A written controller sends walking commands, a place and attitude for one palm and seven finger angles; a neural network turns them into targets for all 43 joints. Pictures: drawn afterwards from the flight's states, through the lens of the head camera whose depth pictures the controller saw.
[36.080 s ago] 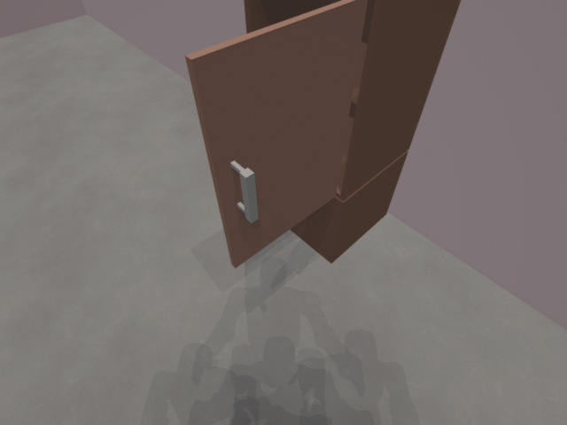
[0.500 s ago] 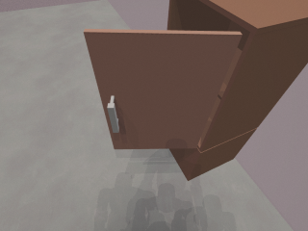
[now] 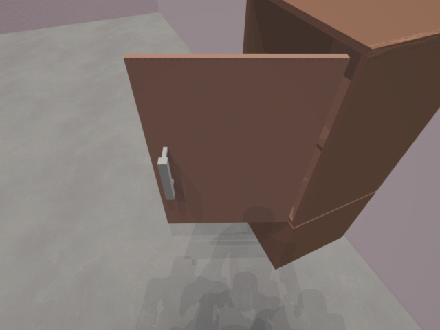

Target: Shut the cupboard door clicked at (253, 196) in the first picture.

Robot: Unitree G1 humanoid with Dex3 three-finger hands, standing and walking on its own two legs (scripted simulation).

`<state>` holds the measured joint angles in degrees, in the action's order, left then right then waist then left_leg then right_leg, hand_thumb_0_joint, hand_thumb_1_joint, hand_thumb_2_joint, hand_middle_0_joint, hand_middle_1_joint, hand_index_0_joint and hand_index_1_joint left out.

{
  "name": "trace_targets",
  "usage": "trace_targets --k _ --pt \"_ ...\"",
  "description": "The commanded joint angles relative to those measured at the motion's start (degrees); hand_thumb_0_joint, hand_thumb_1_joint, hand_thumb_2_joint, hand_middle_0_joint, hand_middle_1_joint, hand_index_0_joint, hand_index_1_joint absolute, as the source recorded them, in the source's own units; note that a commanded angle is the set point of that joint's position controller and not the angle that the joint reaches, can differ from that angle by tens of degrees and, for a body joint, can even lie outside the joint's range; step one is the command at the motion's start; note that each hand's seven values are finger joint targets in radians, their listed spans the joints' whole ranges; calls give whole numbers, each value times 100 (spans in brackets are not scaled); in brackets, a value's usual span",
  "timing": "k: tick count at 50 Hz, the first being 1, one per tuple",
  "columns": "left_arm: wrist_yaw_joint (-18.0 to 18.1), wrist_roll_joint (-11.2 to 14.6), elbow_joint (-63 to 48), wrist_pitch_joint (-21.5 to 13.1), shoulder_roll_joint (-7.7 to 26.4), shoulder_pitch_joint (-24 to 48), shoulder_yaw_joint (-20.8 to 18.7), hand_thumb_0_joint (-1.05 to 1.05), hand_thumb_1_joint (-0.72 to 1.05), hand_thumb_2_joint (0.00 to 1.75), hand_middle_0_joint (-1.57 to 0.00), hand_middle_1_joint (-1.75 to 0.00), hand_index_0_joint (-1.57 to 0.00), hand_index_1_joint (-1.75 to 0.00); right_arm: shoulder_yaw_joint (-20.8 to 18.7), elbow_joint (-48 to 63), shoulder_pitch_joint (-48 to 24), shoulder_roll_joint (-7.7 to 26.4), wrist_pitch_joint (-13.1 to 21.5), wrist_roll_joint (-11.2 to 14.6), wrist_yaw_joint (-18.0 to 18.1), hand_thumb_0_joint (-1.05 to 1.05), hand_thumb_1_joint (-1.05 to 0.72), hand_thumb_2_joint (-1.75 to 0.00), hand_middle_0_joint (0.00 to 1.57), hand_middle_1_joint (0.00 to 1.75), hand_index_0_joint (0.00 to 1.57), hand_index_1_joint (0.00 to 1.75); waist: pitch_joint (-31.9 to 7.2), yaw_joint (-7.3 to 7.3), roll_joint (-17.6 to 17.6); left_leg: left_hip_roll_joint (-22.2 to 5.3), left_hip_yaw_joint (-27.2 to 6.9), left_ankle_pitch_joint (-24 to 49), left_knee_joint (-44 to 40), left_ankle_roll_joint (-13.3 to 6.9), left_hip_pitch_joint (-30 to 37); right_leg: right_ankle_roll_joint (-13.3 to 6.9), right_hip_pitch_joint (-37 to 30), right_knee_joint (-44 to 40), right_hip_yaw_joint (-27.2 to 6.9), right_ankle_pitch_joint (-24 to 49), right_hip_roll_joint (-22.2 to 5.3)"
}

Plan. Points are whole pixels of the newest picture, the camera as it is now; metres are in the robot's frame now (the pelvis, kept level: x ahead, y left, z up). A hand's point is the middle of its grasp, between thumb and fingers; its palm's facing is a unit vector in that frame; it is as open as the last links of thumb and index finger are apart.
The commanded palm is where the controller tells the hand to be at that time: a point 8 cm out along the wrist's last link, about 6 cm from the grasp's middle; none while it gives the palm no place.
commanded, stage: raise the hand and make a fist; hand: left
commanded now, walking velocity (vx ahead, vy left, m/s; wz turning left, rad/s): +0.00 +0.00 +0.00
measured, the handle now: (167, 174) +0.48 +0.16 -0.05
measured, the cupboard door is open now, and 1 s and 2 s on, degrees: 67 67 67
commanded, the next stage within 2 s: bring the fist close to the handle in 1.98 s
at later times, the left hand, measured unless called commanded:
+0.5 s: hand out of the picture +0.12 +0.18 -0.09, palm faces +0.14 -0.99 -0.01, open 6.1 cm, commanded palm +0.11 +0.23 -0.06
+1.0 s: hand (119, 322) +0.15 +0.19 -0.06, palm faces +0.08 -1.00 -0.02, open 3.8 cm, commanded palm +0.12 +0.24 -0.05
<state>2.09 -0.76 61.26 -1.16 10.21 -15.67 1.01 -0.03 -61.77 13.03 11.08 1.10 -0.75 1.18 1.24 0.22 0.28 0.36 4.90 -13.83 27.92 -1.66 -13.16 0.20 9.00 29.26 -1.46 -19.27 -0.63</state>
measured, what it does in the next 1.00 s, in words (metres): lowers itself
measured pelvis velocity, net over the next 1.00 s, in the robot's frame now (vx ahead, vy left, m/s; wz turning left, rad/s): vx -0.05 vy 0.00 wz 0.04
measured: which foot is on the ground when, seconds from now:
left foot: down 0.00-1.00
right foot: down 0.00-1.00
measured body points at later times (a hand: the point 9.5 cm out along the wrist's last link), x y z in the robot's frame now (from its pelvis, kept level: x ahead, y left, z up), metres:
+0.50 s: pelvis -0.05 -0.04 -0.12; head +0.00 -0.03 +0.33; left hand +0.10 +0.23 -0.09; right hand +0.20 -0.26 -0.16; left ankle +0.01 +0.10 -0.74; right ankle -0.04 -0.12 -0.74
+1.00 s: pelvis -0.05 +0.00 -0.11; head +0.01 +0.01 +0.34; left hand +0.14 +0.24 -0.05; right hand +0.12 -0.24 -0.19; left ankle +0.01 +0.10 -0.74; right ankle -0.04 -0.12 -0.74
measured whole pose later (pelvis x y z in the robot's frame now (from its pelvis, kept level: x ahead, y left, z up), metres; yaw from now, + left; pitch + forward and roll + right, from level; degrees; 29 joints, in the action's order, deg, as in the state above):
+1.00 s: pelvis -0.05 +0.00 -0.11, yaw +2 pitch +16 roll -3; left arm -12.0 16.0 -2.3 -25.5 12.6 -26.0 -7.4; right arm -1.3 -32.4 15.3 13.3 11.8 0.6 3.3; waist -9.6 0.0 -2.0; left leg -1.9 -0.6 -27.3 71.8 -1.4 -60.8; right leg -1.0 53.3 70.7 4.5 -33.7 0.7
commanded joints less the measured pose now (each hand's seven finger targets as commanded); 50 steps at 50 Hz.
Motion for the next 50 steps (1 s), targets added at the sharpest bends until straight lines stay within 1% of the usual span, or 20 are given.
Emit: trace_targets --k 1,2,3,4,5,6,7,9,10,11,13,15,18,22,24,28,32,36,40,50 --pt "26 -28 -203 -72 794 -263 -176 0 90 90 -20 -30 -20 -30 -102 217 52 653 109 8 12 0 -90 -90 20 30 20 30 106 -36 39 -616 -640 969 -473 -82 371 -231 454 -641 -468 1316 -443" --pt "22 -25 -189 -72 831 -234 -173 0 90 90 -20 -30 -20 -30 -100 213 28 700 108 7 9 0 -90 -90 20 30 20 30 57 -27 66 -616 -623 987 -470 -66 398 -227 426 -640 -471 1394 -466" --pt "244 -86 -75 -123 564 -631 -153 0 90 90 -20 -30 -20 -30 -107 550 -142 696 87 56 -5 0 -90 -90 20 30 20 30 209 -92 120 -799 -512 1713 531 83 224 -98 570 -738 -657 2650 -686" --pt "330 683 -9650 -1716 4043 4274 -2714 0 90 90 -20 -30 -20 -30 -403 2040 480 1760 1181 176 492 0 -90 -90 20 30 20 30 -2096 690 -266 -433 -785 2557 720 -39 2193 -100 558 819 189 3061 -137" --pt "342 783 -7461 -1241 932 20 -321 0 90 90 -22 -32 -22 -32 -78 2045 -39 1078 1651 450 623 0 -90 -90 20 30 20 30 -3046 112 -2295 -542 -938 3478 464 37 2752 -63 1302 1518 558 1353 135" --pt "339 1128 -7282 -482 -248 -1518 60 0 90 90 -24 -34 -24 -34 -109 2248 -177 800 1859 326 443 0 -90 -90 20 30 20 30 -2488 -62 -2268 -484 -926 3917 82 311 1917 -102 1320 1599 695 417 159" --pt "386 982 -6767 -495 8 -499 -116 0 90 90 -25 -36 -25 -36 -211 2111 18 819 1938 342 246 0 -90 -90 20 30 20 30 -1024 355 -938 -482 -1010 2752 103 331 659 -47 1978 1309 604 159 90" --pt "131 1053 -5723 -1077 32 -734 -549 0 90 90 -29 -40 -29 -40 -413 2484 -225 988 1963 209 95 0 -90 -90 20 30 20 30 393 288 219 -171 -909 -107 731 269 -1257 -121 2614 715 779 -85 70" --pt "-105 1171 -5095 -1580 -77 -1392 -721 0 90 90 -31 -42 -31 -42 -420 2626 -363 909 1959 167 48 0 -90 -90 20 30 20 30 486 128 1006 -75 -841 -476 1170 220 -1859 -123 2994 822 755 -422 73" --pt "-466 1271 -4671 -2095 -93 -1991 -895 0 90 90 -33 -44 -33 -44 -459 2767 -411 896 1954 180 -44 0 -90 -90 20 30 20 30 241 -102 1002 3 -733 -157 1610 229 -2136 -192 3072 1145 637 -87 51" --pt "-1282 1422 -4762 -3253 10 -2065 -1153 0 90 90 -36 -48 -36 -48 -563 2970 -507 929 1907 31 -190 0 -90 -90 20 30 20 30 -1051 -357 1379 32 -603 484 2600 274 -2678 -183 3357 2440 581 1019 108" --pt "-1999 1537 -4861 -3954 367 -1818 -1326 0 90 90 -40 -52 -40 -52 -638 3325 -664 968 1881 38 -237 0 -90 -90 20 30 20 30 -1665 -465 865 98 -486 13 3203 256 -3330 -190 3709 2983 184 548 50" --pt "-2311 1893 -5865 -3417 938 -1456 -1763 0 90 90 -46 -58 -46 -58 -594 4006 -809 979 1682 199 -166 0 -90 -90 20 30 20 30 -2277 -623 -170 171 -302 -437 3433 150 -3528 -191 3427 2775 -353 -394 -28" --pt "-1934 2027 -7530 -3139 1200 -17 -1779 0 90 90 -53 -66 -53 -66 -476 4189 -575 883 1623 253 106 0 -90 -90 20 30 20 30 -2200 -164 -73 -16 -498 -1074 3894 10 -3886 15 3780 2204 -937 -1722 -64" --pt "-1774 1900 -8196 -3338 1080 218 -1457 0 90 90 -57 -70 -57 -70 -427 4074 -432 863 1711 223 198 0 -90 -90 20 30 20 30 -2158 28 -410 -104 -582 -939 3926 -50 -3572 -69 4148 2317 -682 -1505 41" --pt "-1940 1817 -7672 -3233 909 189 -1047 0 90 90 -64 -78 -64 -78 -335 3777 -306 918 1804 202 356 0 -90 -90 20 30 20 30 -1763 278 -230 -164 -723 -1102 4084 -73 -3903 -66 4537 2445 -506 -1566 125" --pt "-2153 1941 -7004 -2480 984 -285 -1232 0 90 90 -71 -86 -71 -86 -292 3838 -325 924 1732 281 403 0 -90 -90 20 30 20 30 -1966 22 -67 -125 -726 -1159 3931 -55 -4082 -43 4171 2320 -513 -1860 79" --pt "-1833 1989 -7004 -2035 1259 -854 -1908 0 90 90 -79 -94 -79 -94 -330 3927 -454 770 1570 280 364 0 -90 -90 20 30 20 30 -2425 -374 161 -114 -743 -668 3745 -9 -3991 29 3444 2449 -488 -970 11" --pt "-1500 1912 -7457 -2380 910 -928 -1622 0 90 90 -86 -102 -86 -102 -339 3902 -382 715 1531 197 264 0 -90 -90 20 30 20 30 -2413 -284 -110 -136 -784 -256 3469 16 -3534 -51 3651 2856 55 -34 128" --pt "-1383 1696 -7608 -2845 860 -800 -1171 0 90 90 -104 -122 -104 -122 -342 4007 -257 957 1425 138 235 0 -90 -90 20 30 20 30 -2193 -79 -336 -155 -970 -1018 3130 18 -3277 -210 4337 3018 467 -894 264"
